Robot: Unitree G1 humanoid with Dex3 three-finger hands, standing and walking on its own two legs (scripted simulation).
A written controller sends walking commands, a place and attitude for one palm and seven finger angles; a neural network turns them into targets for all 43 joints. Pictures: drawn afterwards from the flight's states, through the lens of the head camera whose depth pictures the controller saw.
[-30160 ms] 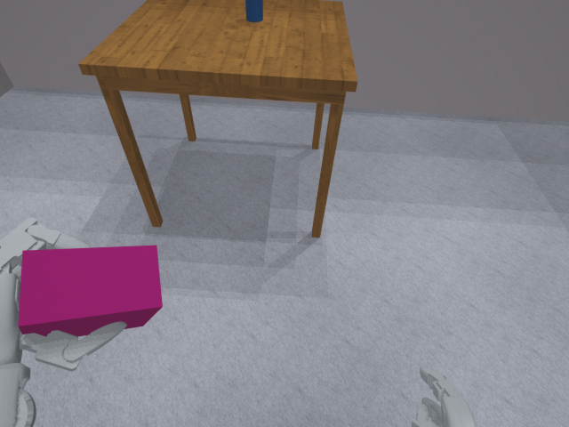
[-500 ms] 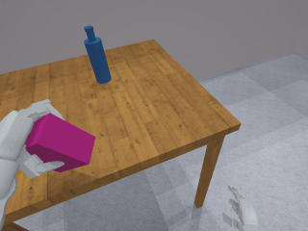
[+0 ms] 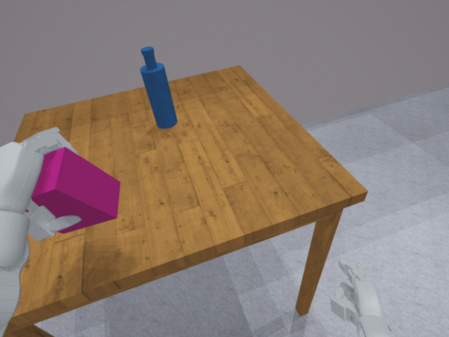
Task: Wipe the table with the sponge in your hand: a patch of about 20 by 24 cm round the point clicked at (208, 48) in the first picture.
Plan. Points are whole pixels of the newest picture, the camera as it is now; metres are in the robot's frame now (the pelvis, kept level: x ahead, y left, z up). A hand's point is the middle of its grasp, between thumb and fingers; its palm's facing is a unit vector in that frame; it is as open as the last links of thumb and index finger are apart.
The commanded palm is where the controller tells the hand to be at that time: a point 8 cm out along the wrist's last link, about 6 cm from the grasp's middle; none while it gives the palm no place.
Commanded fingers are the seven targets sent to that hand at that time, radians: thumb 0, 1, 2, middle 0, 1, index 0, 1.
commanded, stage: turn the palm down, sponge in hand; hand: left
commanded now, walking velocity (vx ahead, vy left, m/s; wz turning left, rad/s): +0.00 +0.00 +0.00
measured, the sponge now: (73, 199) +0.24 +0.27 +0.18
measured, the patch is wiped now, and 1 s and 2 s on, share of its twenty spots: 0.00 0.00 0.00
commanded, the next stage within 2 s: move the sponge above the wiping area in 0.94 s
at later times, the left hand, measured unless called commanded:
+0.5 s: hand (5, 184) +0.22 +0.34 +0.23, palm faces +0.37 -0.08 -0.93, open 10.3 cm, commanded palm +0.17 +0.30 +0.26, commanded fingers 0.00 0.10 1.30 -1.20 -1.60 -1.20 -1.60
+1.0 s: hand (37, 201) +0.22 +0.31 +0.20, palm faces +0.24 -0.13 -0.96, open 10.3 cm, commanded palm +0.17 +0.30 +0.26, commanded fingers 0.00 0.10 1.30 -1.20 -1.60 -1.20 -1.60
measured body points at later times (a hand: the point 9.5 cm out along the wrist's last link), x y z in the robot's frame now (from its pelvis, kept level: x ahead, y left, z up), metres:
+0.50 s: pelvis -0.02 +0.02 +0.01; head -0.04 -0.04 +0.45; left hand +0.20 +0.34 +0.28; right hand +0.26 -0.15 -0.06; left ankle +0.03 +0.13 -0.73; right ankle -0.01 -0.08 -0.73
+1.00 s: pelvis -0.02 +0.01 +0.01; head -0.04 -0.04 +0.46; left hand +0.20 +0.31 +0.25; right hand +0.26 -0.16 -0.06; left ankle +0.03 +0.13 -0.73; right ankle -0.01 -0.08 -0.73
